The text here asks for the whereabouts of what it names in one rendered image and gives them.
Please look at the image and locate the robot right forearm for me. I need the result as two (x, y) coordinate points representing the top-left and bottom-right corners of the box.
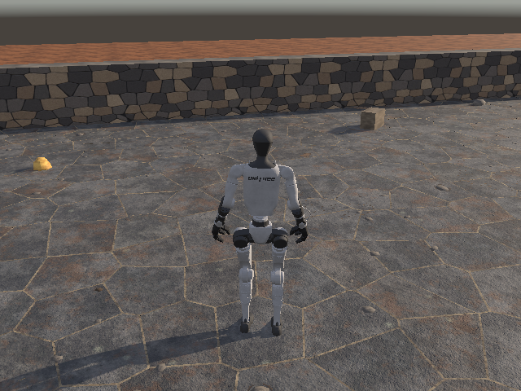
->
(292, 198), (307, 229)

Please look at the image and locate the right robot upper arm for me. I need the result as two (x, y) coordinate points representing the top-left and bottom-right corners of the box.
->
(279, 165), (300, 210)

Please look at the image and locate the right robot hand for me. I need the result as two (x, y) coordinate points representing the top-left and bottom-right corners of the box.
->
(290, 226), (309, 244)

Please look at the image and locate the robot left forearm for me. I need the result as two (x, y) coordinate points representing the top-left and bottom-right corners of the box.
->
(214, 196), (230, 227)

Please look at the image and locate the robot head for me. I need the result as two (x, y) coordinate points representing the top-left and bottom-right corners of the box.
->
(248, 129), (276, 169)

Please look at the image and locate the left robot hand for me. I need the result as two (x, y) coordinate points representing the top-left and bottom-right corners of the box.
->
(212, 224), (230, 243)

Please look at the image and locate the left robot upper arm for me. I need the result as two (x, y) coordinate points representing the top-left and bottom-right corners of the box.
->
(222, 164), (245, 209)

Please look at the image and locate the robot left shin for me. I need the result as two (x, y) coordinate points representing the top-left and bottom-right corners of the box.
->
(239, 268), (252, 323)

